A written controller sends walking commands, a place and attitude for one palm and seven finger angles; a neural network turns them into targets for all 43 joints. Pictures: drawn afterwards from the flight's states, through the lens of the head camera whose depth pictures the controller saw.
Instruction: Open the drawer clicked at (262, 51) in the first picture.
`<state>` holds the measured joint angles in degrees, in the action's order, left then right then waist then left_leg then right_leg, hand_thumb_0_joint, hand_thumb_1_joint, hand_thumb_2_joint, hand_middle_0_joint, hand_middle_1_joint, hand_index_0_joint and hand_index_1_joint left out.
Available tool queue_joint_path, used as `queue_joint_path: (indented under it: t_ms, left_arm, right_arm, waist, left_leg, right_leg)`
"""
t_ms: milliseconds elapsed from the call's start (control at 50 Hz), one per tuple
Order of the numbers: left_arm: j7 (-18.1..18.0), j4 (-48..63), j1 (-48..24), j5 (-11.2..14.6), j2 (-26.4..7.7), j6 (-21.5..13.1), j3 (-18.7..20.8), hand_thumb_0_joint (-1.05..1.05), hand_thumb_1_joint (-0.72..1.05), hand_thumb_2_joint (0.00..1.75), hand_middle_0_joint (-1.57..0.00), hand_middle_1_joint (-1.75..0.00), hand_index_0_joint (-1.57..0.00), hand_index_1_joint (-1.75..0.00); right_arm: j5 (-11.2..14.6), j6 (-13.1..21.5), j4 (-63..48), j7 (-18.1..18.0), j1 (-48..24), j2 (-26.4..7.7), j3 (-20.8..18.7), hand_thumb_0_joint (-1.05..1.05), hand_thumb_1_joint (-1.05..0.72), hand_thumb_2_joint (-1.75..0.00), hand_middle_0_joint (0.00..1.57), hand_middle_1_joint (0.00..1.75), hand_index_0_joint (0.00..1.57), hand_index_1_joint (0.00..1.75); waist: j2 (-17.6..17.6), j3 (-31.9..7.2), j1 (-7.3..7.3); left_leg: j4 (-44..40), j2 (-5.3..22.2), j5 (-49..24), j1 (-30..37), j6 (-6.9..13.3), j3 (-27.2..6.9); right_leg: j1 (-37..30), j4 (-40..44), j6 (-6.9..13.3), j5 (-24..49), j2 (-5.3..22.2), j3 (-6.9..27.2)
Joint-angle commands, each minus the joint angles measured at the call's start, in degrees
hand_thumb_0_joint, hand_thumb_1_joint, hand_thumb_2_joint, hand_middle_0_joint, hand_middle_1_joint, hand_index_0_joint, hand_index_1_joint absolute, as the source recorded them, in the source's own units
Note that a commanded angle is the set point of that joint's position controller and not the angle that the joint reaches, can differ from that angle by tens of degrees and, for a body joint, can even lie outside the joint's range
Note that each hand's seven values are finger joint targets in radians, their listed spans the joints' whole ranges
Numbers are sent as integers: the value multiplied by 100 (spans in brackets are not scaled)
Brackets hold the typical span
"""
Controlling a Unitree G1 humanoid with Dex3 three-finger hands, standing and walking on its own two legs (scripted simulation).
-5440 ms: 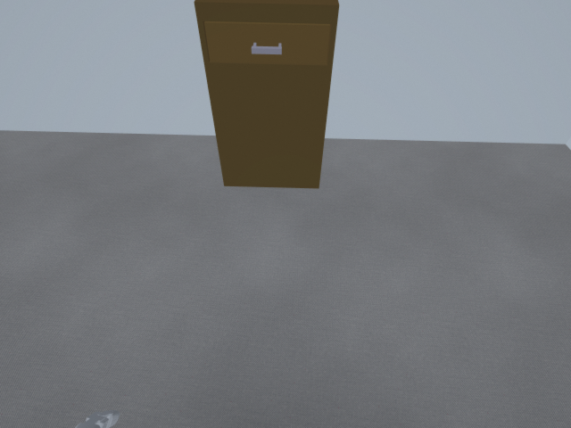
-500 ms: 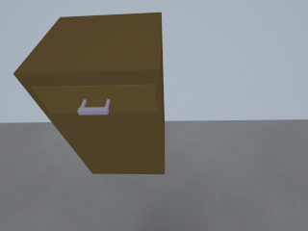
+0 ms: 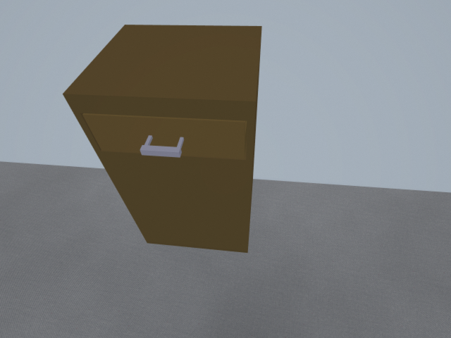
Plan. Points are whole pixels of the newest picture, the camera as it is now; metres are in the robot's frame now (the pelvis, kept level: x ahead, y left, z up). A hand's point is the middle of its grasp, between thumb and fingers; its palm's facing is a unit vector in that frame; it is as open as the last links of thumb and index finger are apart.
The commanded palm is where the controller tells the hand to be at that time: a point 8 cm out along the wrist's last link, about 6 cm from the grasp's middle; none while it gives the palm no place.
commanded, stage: come to a stop and stand still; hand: left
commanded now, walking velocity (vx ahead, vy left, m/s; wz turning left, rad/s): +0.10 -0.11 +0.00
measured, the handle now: (163, 145) +0.59 +0.25 -0.05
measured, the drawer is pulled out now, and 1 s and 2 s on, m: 0.00 0.00 0.00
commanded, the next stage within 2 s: look again from close up in 0.34 s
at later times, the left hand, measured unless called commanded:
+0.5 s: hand out of the picture +0.04 +0.19 -0.19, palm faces -0.03 -0.98 -0.22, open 7.3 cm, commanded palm none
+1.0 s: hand out of the picture +0.01 +0.17 -0.19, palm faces +0.05 -0.98 -0.20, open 7.3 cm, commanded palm none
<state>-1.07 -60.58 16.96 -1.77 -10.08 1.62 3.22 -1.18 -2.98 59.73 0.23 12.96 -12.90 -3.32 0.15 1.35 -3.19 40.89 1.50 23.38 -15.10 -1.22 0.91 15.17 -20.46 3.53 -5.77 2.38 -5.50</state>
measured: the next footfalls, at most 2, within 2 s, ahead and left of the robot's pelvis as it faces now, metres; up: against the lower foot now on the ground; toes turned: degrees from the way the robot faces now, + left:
left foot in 0.10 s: +0.02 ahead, +0.13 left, +0.00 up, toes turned +1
right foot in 0.46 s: +0.05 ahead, -0.09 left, +0.00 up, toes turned -4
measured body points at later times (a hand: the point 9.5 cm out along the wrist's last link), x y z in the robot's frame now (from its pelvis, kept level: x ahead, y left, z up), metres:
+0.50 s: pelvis +0.02 +0.01 -0.02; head +0.06 +0.00 +0.43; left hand +0.04 +0.24 -0.17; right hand -0.04 -0.19 -0.18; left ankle -0.04 +0.14 -0.75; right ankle +0.01 -0.09 -0.75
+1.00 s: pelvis +0.01 +0.00 -0.01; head -0.01 -0.01 +0.44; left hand +0.01 +0.22 -0.17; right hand +0.02 -0.22 -0.18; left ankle -0.02 +0.13 -0.75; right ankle +0.01 -0.09 -0.75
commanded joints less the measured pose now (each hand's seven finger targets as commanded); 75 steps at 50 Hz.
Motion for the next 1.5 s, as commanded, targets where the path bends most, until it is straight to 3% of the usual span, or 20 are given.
queue_joint_path:
  t_ms: [0, 40, 80, 100, 140, 200, 360, 420, 460, 520, 620, 720, 980, 1120, 1200, 1240, 1260, 1280, 1340, 1480]
  left_arm:
    - [-42, 217, -317, 21, -1048, -101, 169, 0, 90, 90, -20, -30, -20, -30]
    - [-21, 125, -293, 86, -746, -68, 72, 0, 90, 90, -20, -30, -20, -30]
    - [3, 152, -43, 124, -190, -41, -51, 0, 90, 90, -20, -30, -20, -30]
    - [26, 152, -110, 65, -215, -23, -36, 0, 90, 90, -20, -30, -20, -30]
    - [97, -81, 158, -24, -328, 11, 45, 0, 90, 90, -20, -30, -20, -30]
    - [142, -183, 283, -7, -307, -72, 35, 0, 90, 90, -20, -30, -20, -30]
    - [54, 5, -322, 133, -61, -191, -108, 0, 90, 90, -20, -30, -20, -30]
    - [-241, -605, 605, 53, -361, -370, -168, 0, 90, 90, -20, -30, -20, -30]
    - [-139, -421, 766, 89, -571, -444, -157, 0, 90, 90, -20, -30, -20, -30]
    - [-211, -308, 402, 93, -368, -475, -166, 0, 90, 90, -20, -30, -20, -30]
    - [-219, -196, 354, 126, -347, -412, -182, 0, 90, 90, -20, -30, -20, -30]
    - [-195, -199, 384, 100, -382, -383, -176, 0, 90, 90, -20, -30, -20, -30]
    - [-98, -18, 405, 101, -371, -293, -200, 0, 90, 90, -20, -30, -20, -30]
    - [-97, 127, 750, 59, -696, -237, 54, 0, 90, 90, -20, -30, -20, -30]
    - [-89, 268, 409, 51, -543, -208, 84, 0, 90, 90, -20, -30, -20, -30]
    - [-26, 344, 365, 47, -69, -182, -19, 0, 90, 90, -20, -30, -20, -30]
    - [-13, 457, 177, -6, 73, -232, -70, 0, 90, 90, -20, -30, -20, -30]
    - [13, 498, 52, -25, 52, -252, -56, 0, 90, 90, -20, -30, -20, -30]
    - [127, 397, 209, 11, 178, -337, -66, 0, 90, 90, -20, -30, -20, -30]
    - [99, 338, 385, 36, 311, -424, -97, 0, 90, 90, -20, -30, -20, -30]
  right_arm:
    - [27, 175, 155, -64, 1203, 24, 69, 0, -90, -90, 20, 30, 20, 30]
    - [19, 249, 320, -147, 1558, -56, 95, 0, -90, -90, 20, 30, 20, 30]
    - [-64, 281, 39, -214, 1036, -678, 28, 0, -90, -90, 20, 30, 20, 30]
    - [-82, 269, -116, -254, 709, -747, 60, 0, -90, -90, 20, 30, 20, 30]
    - [-53, 347, -99, -275, 239, -531, 137, 0, -90, -90, 20, 30, 20, 30]
    - [-7, 454, 21, -316, 626, -337, 164, 0, -90, -90, 20, 30, 20, 30]
    - [-41, 477, 478, -373, 1355, -170, 162, 0, -90, -90, 20, 30, 20, 30]
    - [134, 581, 185, -211, 440, -260, 176, 0, -90, -90, 20, 30, 20, 30]
    - [37, 518, -118, -202, 875, 372, 300, 0, -90, -90, 20, 30, 20, 30]
    - [57, 464, 113, -219, 1157, 246, 261, 0, -90, -90, 20, 30, 20, 30]
    - [22, 477, 264, -281, 1128, 89, 276, 0, -90, -90, 20, 30, 20, 30]
    - [43, 395, 194, -299, 1013, 86, 270, 0, -90, -90, 20, 30, 20, 30]
    - [25, 372, 181, -226, 840, -9, 340, 0, -90, -90, 20, 30, 20, 30]
    - [-36, 265, 114, -124, 1136, 97, 276, 0, -90, -90, 20, 30, 20, 30]
    - [-43, 333, 304, -100, 1860, 268, 283, 0, -90, -90, 20, 30, 20, 30]
    - [-97, 386, 421, -149, 2351, -139, 195, 0, -90, -90, 20, 30, 20, 30]
    - [-69, 418, 373, -185, 2369, -256, 163, 0, -90, -90, 20, 30, 20, 30]
    - [-33, 442, 325, -192, 2152, -189, 168, 0, -90, -90, 20, 30, 20, 30]
    - [-22, 596, 165, -172, 1663, 1, 252, 0, -90, -90, 20, 30, 20, 30]
    - [-22, 615, 333, -199, 1810, -66, 249, 0, -90, -90, 20, 30, 20, 30]
  waist:
    - [-1034, -238, 470]
    - [-338, 9, 601]
    - [1570, 797, 425]
    - [1163, 1201, 329]
    - [1318, 909, 64]
    - [623, 635, 192]
    - [1008, 170, 507]
    - [551, 174, -14]
    - [-920, -518, 299]
    - [-1391, -1123, 438]
    - [771, -345, 377]
    - [-237, 87, 445]
    - [-29, 579, 368]
    - [-931, 691, 247]
    - [-220, 680, 563]
    - [1522, 769, 670]
    - [1800, 1077, 716]
    - [1377, 1191, 640]
    - [414, 863, 348]
    - [328, 287, 231]
  left_leg:
    - [-1414, -264, -492, 1060, 123, 442]
    - [-2397, 50, -419, 1548, 186, 0]
    - [-4003, 1860, 2213, 59, 709, -2389]
    - [-4242, 2023, 2285, -827, 905, -2489]
    - [-4027, 1435, 1607, -1003, 625, -1763]
    - [-3540, 1051, 32, 228, 631, -1058]
    - [-2239, 1195, -4086, 1232, 984, -787]
    - [-873, 750, -2836, 40, 235, -26]
    - [-443, 35, 30, -326, 148, 82]
    - [-772, 57, -287, -185, 169, 50]
    - [-942, 514, -4031, 518, 237, -102]
    - [-1181, 404, -2436, 301, 193, -94]
    - [-1837, 303, -893, 51, 294, -260]
    - [-477, -130, 115, -511, 317, 250]
    - [-1460, -96, 10, 473, 402, 180]
    - [-2818, 899, 1454, 354, 773, -1465]
    - [-3445, 1450, 1818, 284, 1189, -2416]
    - [-3545, 1566, 1679, 122, 1427, -2496]
    - [-3317, 1279, 252, 113, 1382, -1632]
    - [-2352, 978, -1040, -67, 1237, -668]
  right_leg:
    - [322, 1379, 31, -2490, 916, 1251]
    - [998, 596, -237, -2696, 526, 918]
    - [1452, -1480, -396, -1957, -195, 106]
    - [1209, -2178, -362, -1744, -96, 472]
    - [950, -2990, -380, -1388, -120, 639]
    - [1553, -3511, -496, -929, -143, 608]
    - [571, -1196, -481, -1668, -69, 256]
    - [-441, -172, -256, 714, 390, 793]
    - [-1193, -201, 105, 2225, 1192, 1361]
    - [-1848, -797, 247, 4028, 947, 947]
    - [-795, -1116, -39, 2301, 433, 634]
    - [-657, -807, -37, 2532, 512, 715]
    - [-192, -49, -55, -827, 348, 894]
    - [164, 1103, 417, -3779, 1210, 2063]
    - [1023, 326, 328, -3270, 870, 1229]
    - [1485, -1733, 14, -2658, -109, 18]
    - [1977, -2748, -17, -2455, -296, -120]
    - [2087, -3446, 66, -2255, -34, 202]
    - [1855, -3594, -2, -1592, 190, 252]
    - [-108, -1236, -117, -1210, -130, -133]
